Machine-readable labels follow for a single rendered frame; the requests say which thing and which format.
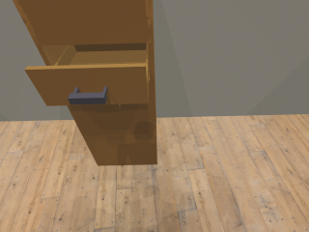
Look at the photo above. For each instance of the handle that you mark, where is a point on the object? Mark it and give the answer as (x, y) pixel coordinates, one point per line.
(76, 98)
(106, 106)

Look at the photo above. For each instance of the cabinet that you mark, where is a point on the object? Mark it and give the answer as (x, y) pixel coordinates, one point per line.
(114, 136)

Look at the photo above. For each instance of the drawer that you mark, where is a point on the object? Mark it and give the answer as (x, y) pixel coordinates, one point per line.
(123, 68)

